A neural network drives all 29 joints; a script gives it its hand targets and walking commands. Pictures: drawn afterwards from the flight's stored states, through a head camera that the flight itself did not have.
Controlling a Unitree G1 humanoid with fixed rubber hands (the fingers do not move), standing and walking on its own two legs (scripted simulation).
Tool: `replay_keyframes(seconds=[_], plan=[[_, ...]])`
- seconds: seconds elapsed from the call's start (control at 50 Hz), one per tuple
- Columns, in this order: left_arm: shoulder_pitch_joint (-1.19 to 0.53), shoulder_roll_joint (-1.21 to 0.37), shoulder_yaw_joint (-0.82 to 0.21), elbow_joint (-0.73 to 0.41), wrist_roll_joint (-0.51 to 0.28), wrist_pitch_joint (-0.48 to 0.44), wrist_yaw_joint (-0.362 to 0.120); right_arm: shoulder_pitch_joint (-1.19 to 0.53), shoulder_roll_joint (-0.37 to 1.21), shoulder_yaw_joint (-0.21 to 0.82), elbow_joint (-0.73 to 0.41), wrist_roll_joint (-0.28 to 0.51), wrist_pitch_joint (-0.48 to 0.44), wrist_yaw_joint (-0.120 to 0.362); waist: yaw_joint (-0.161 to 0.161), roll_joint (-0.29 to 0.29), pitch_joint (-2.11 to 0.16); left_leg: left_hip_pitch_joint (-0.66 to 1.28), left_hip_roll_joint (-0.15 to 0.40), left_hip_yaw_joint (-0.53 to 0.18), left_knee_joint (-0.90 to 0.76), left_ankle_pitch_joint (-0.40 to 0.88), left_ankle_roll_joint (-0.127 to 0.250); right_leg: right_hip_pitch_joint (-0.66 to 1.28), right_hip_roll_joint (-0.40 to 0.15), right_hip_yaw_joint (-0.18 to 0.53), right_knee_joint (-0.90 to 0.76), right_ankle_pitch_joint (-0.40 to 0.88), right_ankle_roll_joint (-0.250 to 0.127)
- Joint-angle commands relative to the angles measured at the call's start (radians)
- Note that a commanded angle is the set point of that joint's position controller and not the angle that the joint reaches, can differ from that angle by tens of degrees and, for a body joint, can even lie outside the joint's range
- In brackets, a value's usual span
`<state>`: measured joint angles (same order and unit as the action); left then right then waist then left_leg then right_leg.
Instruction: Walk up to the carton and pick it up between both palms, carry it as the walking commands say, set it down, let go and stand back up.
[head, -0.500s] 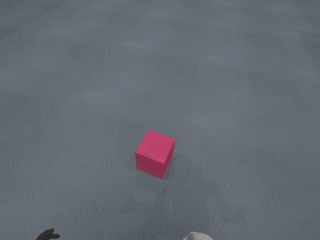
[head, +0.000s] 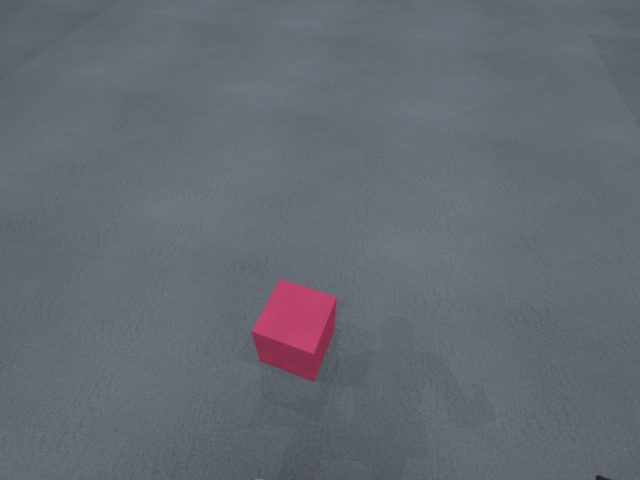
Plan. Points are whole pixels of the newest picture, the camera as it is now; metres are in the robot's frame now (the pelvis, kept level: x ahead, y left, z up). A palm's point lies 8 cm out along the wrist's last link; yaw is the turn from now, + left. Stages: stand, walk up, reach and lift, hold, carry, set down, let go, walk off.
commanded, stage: walk up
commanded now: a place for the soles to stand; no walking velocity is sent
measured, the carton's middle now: (296, 330) +0.64 +0.07 -0.65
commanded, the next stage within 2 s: none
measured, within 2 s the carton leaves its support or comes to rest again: neither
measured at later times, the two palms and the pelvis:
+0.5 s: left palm out of the picture +0.15 +0.28 -0.09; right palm out of the picture +0.12 -0.38 -0.08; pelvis +0.05 -0.04 -0.01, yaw +0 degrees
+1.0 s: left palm out of the picture +0.13 +0.29 -0.09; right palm (636, 478) +0.13 -0.37 -0.07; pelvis +0.03 -0.03 -0.01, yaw +3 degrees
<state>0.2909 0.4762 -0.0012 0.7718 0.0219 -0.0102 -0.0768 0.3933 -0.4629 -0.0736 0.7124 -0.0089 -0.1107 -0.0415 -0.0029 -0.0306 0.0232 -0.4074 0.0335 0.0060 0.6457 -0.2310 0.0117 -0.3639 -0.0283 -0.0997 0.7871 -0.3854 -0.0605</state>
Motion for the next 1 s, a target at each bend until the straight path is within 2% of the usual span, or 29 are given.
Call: replay_keyframes(seconds=[0.0,0.06,0.12,0.14,0.16,0.18,0.2,0.22,0.32,0.36,0.4,0.42,0.44,0.46,0.48,0.5,0.54,0.58,0.6,0.7,0.72,0.74,0.76,0.78,0.84,0.9,0.92,0.94,0.98], plan=[[-0.091,0.212,0.103,-0.132,0.02,0.029,0.014,0.175,-0.354,-0.102,0.027,0.015,-0.023,-0.057,-0.023,0.05,0.034,0.291,0.405,-0.649,-0.257,0.017,0.309,-0.411,-0.081,0.172,0.362,-0.141,0.03],[-0.059,0.159,0.104,-0.091,0.006,0.016,0.008,0.075,-0.281,-0.081,0.004,-0.019,-0.01,-0.042,0.007,0.149,0.062,0.085,0.228,-0.302,-0.178,0.133,0.221,-0.26,-0.074,0.114,0.178,-0.113,0.027],[-0.002,0.149,0.121,-0.05,-0.01,0.007,0.018,0.014,-0.298,-0.083,-0.02,-0.025,0.008,-0.019,0.03,0.305,-0.021,-0.04,0.146,-0.202,-0.094,0.135,0.175,0.049,-0.014,0.03,-0.05,-0.039,0.023],[0.012,0.167,0.123,-0.041,-0.002,-0.007,0.031,0.007,-0.247,-0.068,-0.015,-0.018,0.022,-0.014,0.057,0.217,-0.046,-0.11,0.11,-0.171,0.002,0.056,0.151,0.144,0.008,0.025,-0.154,0.022,0.016],[0.087,0.233,0.14,-0.029,0.019,-0.017,0.045,0.027,-0.171,-0.04,-0.024,-0.008,0.032,-0.014,0.095,-0.01,-0.064,-0.248,0.034,-0.102,0.207,-0.058,0.1,0.255,-0.101,0.199,-0.315,-0.09,-0.01],[0.073,0.312,0.15,-0.047,0.039,-0.019,0.062,0.002,-0.097,-0.011,-0.028,0.004,0.032,-0.021,0.109,-0.168,0.007,-0.377,-0.082,0.0,0.398,-0.262,0.037,0.232,-0.339,0.498,-0.493,-0.153,-0.063],[0.003,0.329,0.153,-0.053,0.027,-0.021,0.063,-0.014,-0.146,-0.033,-0.008,0.006,0.044,-0.031,0.08,-0.108,0.006,-0.382,-0.028,-0.104,0.452,-0.32,0.031,0.179,-0.434,0.547,-0.544,-0.223,-0.1],[-0.043,0.285,0.145,-0.052,0.006,-0.014,0.071,0.021,-0.194,-0.047,0.028,0.014,0.049,-0.032,0.049,-0.016,0.027,-0.303,-0.026,-0.107,0.471,-0.267,0.024,0.122,-0.379,0.447,-0.511,-0.169,-0.102],[-0.046,0.19,0.104,-0.048,-0.001,-0.028,0.07,0.052,-0.142,-0.023,0.053,0.02,0.044,-0.009,0.031,-0.143,0.047,-0.218,0.008,-0.018,0.314,-0.234,0.007,0.218,-0.265,0.159,-0.272,0.644,-0.11],[-0.006,0.174,0.104,-0.042,0.006,-0.022,0.07,0.019,-0.131,-0.023,0.039,0.007,0.041,-0.013,0.047,-0.182,0.002,-0.218,0.004,0.015,0.257,-0.247,0.004,0.275,-0.267,0.146,-0.211,0.775,-0.147],[-0.098,0.194,0.101,-0.075,-0.01,-0.014,0.066,0.052,-0.123,-0.018,0.04,0.006,0.025,-0.012,0.001,-0.207,-0.06,-0.036,-0.004,0.044,0.085,-0.138,0.014,0.174,-0.276,0.112,-0.126,0.692,-0.137],[-0.069,0.176,0.097,-0.076,-0.021,-0.007,0.061,0.067,-0.145,-0.025,0.062,0.005,0.018,-0.009,-0.008,-0.064,-0.098,0.097,-0.034,0.05,-0.053,-0.004,0.028,0.123,-0.225,0.091,-0.062,0.538,-0.097],[-0.05,0.142,0.07,-0.067,-0.018,-0.005,0.063,0.071,-0.188,-0.041,0.066,-0.01,0.009,-0.015,-0.015,0.07,-0.09,0.208,0.053,-0.115,-0.119,0.139,0.058,-0.023,-0.202,0.055,0.086,0.39,-0.048],[-0.097,0.126,0.08,-0.096,-0.034,0.0,0.068,0.025,-0.276,-0.056,0.042,-0.023,0.008,-0.023,-0.003,0.192,-0.035,0.182,0.232,-0.446,-0.144,0.342,0.166,-0.151,-0.072,0.041,0.192,0.178,0.03],[-0.095,0.159,0.092,-0.091,-0.03,0.01,0.072,-0.046,-0.294,-0.057,0.006,-0.006,0.017,-0.021,0.028,0.159,0.007,0.062,0.3,-0.515,-0.123,0.335,0.271,-0.097,-0.036,0.082,0.112,-0.157,0.035],[-0.103,0.177,0.096,-0.065,-0.028,0.011,0.067,-0.062,-0.312,-0.066,0.024,-0.01,0.025,-0.023,0.021,0.114,0.017,-0.023,0.262,-0.472,-0.068,0.345,0.282,-0.003,-0.049,0.103,0.082,-0.115,0.038],[-0.057,0.172,0.104,-0.037,-0.011,-0.013,0.072,-0.132,-0.201,-0.033,0.01,0.0,0.049,-0.01,0.063,0.057,0.028,-0.135,0.1,-0.277,0.045,0.12,0.142,0.103,-0.099,0.194,-0.209,-0.002,0.018],[-0.052,0.25,0.118,-0.025,-0.004,-0.023,0.069,-0.107,-0.165,-0.032,0.022,0.013,0.062,-0.008,0.054,-0.147,-0.011,-0.156,-0.061,0.02,0.257,-0.143,0.038,0.12,-0.347,0.358,-0.395,0.029,-0.121],[-0.083,0.252,0.124,-0.047,0.007,-0.022,0.07,-0.112,-0.179,-0.029,0.032,0.013,0.072,-0.006,0.06,-0.117,0.024,-0.163,-0.033,-0.01,0.336,-0.331,0.038,0.082,-0.396,0.4,-0.427,0.024,-0.138],[-0.109,0.21,0.104,-0.062,0.007,-0.012,0.067,-0.009,-0.156,-0.037,0.063,0.012,0.049,0.011,-0.002,-0.016,0.024,0.028,-0.009,0.034,0.057,-0.193,0.052,0.031,-0.231,0.146,-0.236,0.166,-0.088],[-0.111,0.193,0.093,-0.056,0.003,-0.013,0.061,-0.01,-0.159,-0.039,0.057,-0.008,0.038,0.007,-0.014,-0.022,-0.035,0.088,-0.008,-0.015,-0.003,-0.068,0.056,0.005,-0.209,0.115,-0.172,0.08,-0.069],[-0.102,0.144,0.074,-0.063,-0.006,-0.005,0.059,-0.024,-0.212,-0.05,0.054,-0.013,0.027,-0.001,-0.009,0.153,-0.038,0.123,0.118,-0.297,-0.115,-0.047,0.104,-0.098,-0.17,0.094,-0.04,-0.068,-0.017],[-0.151,0.138,0.089,-0.08,-0.012,0.009,0.052,-0.082,-0.286,-0.056,0.039,-0.025,0.021,-0.009,0.022,0.173,0.011,0.043,0.225,-0.552,-0.233,-0.15,0.179,-0.15,-0.049,0.053,0.048,-0.174,0.035],[-0.176,0.185,0.104,-0.053,-0.011,0.015,0.054,-0.088,-0.319,-0.068,0.022,-0.012,0.029,-0.01,0.005,0.112,0.074,-0.053,0.231,-0.576,-0.236,-0.229,0.23,-0.088,-0.05,0.092,0.073,-0.194,0.034],[-0.147,0.178,0.105,-0.038,-0.005,-0.008,0.052,-0.127,-0.252,-0.041,0.035,-0.007,0.04,-0.006,0.027,0.119,0.032,-0.102,0.12,-0.364,-0.137,-0.087,0.144,0.084,-0.032,0.07,-0.109,-0.058,0.01],[-0.097,0.242,0.116,-0.03,0.014,-0.023,0.056,-0.123,-0.18,-0.026,0.027,0.004,0.05,0.005,0.042,-0.118,-0.002,-0.174,-0.036,-0.068,0.132,-0.172,0.07,0.134,-0.245,0.289,-0.394,-0.29,-0.083],[-0.127,0.25,0.124,-0.035,0.015,-0.018,0.058,-0.094,-0.177,-0.039,0.035,-0.004,0.053,0.002,0.034,-0.123,0.018,-0.16,-0.049,0.026,0.215,-0.25,0.045,0.077,-0.349,0.349,-0.439,-0.352,-0.132],[-0.197,0.252,0.128,-0.061,0.016,-0.016,0.059,-0.037,-0.171,-0.033,0.074,0.005,0.047,0.004,-0.003,-0.065,0.038,-0.045,-0.004,0.022,0.184,-0.232,0.033,0.008,-0.352,0.306,-0.398,-0.274,-0.153],[-0.184,0.21,0.099,-0.058,0.01,-0.008,0.053,0.002,-0.167,-0.037,0.081,-0.001,0.034,0.008,-0.031,-0.028,0.027,0.027,-0.032,-0.021,0.035,-0.139,0.055,-0.038,-0.241,0.175,-0.28,-0.109,-0.077]])
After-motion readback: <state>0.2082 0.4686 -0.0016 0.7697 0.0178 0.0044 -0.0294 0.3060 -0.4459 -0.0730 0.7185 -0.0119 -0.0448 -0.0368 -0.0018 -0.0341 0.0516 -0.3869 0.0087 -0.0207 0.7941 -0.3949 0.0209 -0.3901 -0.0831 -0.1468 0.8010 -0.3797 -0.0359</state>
